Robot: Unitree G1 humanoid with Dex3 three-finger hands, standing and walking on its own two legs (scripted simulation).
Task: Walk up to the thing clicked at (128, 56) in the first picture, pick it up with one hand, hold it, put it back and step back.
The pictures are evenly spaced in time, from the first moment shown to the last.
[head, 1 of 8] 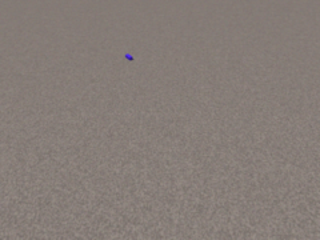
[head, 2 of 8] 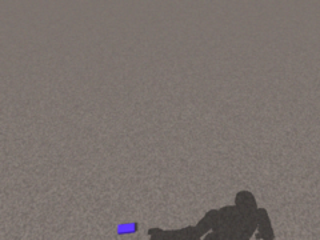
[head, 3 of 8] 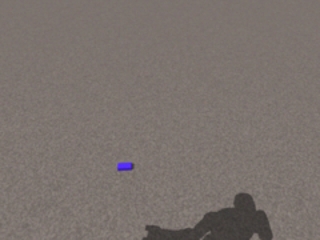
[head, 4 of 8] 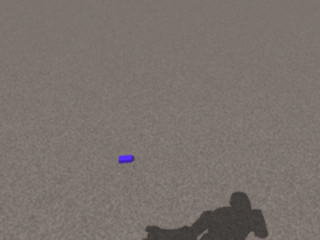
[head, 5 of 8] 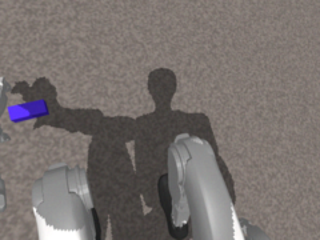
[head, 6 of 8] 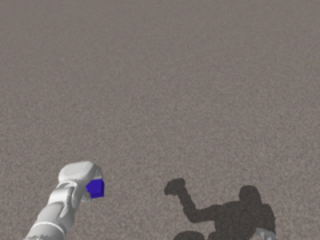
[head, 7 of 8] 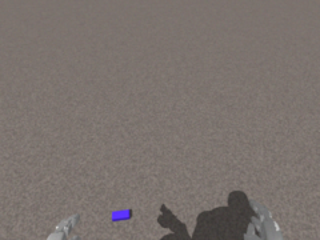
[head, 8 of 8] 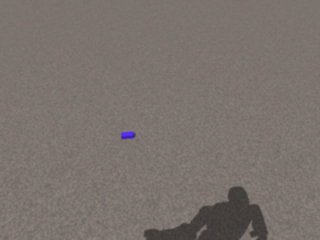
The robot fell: no
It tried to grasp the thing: yes
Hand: left
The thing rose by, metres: 0.69
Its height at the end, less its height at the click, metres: +0.00
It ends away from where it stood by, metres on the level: 0.01
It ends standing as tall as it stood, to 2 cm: yes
